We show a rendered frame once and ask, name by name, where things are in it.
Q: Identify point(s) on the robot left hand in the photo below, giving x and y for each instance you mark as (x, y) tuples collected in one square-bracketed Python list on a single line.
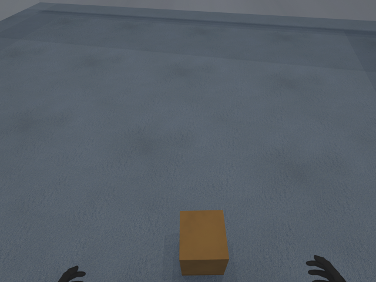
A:
[(70, 274)]

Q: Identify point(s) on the carton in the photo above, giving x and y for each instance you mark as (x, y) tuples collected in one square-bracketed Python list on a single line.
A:
[(203, 243)]

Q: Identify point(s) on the robot right hand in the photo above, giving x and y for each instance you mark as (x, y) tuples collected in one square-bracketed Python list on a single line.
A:
[(330, 272)]

